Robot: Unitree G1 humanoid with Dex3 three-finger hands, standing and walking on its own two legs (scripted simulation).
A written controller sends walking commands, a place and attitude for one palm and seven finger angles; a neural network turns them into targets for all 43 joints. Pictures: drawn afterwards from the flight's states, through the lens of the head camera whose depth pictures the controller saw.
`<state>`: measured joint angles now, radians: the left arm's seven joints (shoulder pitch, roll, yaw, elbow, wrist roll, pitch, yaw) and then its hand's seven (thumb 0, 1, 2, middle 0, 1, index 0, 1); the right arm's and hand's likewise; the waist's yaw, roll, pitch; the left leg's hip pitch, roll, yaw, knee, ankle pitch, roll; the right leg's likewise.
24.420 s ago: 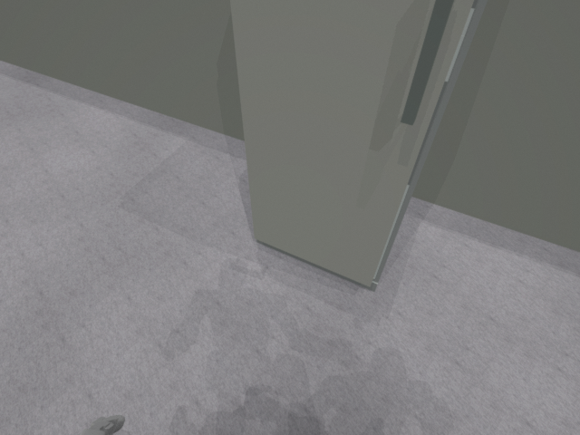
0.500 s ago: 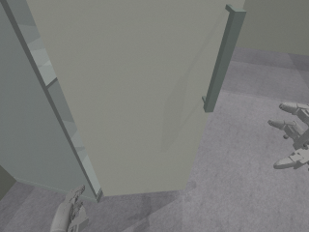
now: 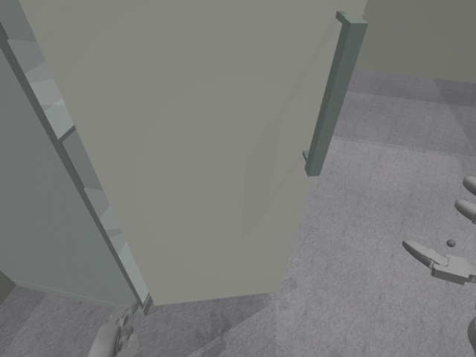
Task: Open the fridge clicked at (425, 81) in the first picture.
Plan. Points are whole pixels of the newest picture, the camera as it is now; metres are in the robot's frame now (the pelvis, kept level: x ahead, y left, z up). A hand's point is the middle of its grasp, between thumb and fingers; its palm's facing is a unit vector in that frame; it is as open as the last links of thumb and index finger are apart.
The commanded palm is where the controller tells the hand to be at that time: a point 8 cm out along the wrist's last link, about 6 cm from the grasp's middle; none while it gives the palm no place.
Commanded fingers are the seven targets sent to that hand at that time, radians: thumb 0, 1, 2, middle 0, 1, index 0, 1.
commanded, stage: draw the hand back to the body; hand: right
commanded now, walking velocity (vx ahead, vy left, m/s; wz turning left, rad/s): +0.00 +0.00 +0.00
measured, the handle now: (325, 104) +0.49 -0.16 +0.21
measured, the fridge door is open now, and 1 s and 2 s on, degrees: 71 71 71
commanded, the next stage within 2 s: step back with the hand held close in 0.70 s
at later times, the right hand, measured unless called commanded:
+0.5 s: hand (461, 282) +0.18 -0.27 +0.15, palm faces +0.51 +0.77 -0.37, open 7.7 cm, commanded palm +0.13 -0.29 +0.17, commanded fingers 0.00 -0.90 -0.90 0.20 0.30 0.20 0.30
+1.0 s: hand (449, 269) +0.19 -0.25 +0.16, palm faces +0.44 +0.79 -0.43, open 7.5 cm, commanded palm +0.12 -0.29 +0.17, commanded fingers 0.00 -0.90 -0.90 0.20 0.30 0.20 0.30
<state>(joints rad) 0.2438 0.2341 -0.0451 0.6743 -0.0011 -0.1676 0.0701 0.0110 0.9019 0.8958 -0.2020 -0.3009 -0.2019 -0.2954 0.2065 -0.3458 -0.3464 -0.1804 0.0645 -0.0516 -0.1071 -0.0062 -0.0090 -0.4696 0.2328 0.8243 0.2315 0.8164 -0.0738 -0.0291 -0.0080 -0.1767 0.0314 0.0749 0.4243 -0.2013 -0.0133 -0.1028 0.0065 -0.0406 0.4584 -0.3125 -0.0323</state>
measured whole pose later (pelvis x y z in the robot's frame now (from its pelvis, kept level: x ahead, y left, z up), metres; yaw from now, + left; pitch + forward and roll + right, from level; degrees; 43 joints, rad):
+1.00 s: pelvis -0.02 +0.01 +0.00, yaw +1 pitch -1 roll +1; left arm 0.18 0.24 -0.02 0.62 0.00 -0.10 0.08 0.01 0.90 0.90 -0.20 -0.30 -0.20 -0.30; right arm 0.45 -0.36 -0.38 -0.40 0.03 -0.17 -0.13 0.01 -0.89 -0.90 0.21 0.31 0.20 0.30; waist -0.03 -0.03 0.01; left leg -0.25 0.02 0.07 0.44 -0.18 0.00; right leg -0.19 -0.01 -0.04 0.50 -0.30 -0.02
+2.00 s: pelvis -0.15 +0.02 -0.03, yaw -5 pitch -2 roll -1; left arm 0.22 0.23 0.01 0.62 0.01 -0.12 0.05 0.01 0.90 0.90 -0.20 -0.30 -0.20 -0.29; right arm 0.44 -0.39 -0.46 -0.51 0.00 -0.27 -0.15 0.01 -0.89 -0.90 0.21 0.31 0.21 0.30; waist -0.01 0.07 0.05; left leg -0.52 0.03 -0.04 0.66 -0.13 -0.02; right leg -0.52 0.03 -0.04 0.78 -0.45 -0.03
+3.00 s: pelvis -0.34 +0.04 +0.00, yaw +4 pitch -1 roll -1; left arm 0.35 0.25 0.01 0.73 0.00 -0.11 0.08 0.01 0.90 0.90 -0.20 -0.30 -0.20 -0.29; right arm 0.47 -0.34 -0.37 -0.34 0.00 -0.18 -0.17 0.01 -0.89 -0.90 0.21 0.31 0.20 0.30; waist -0.02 0.02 -0.11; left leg -0.13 0.01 0.06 0.49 -0.34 0.03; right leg -0.41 -0.05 -0.08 0.74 -0.31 -0.01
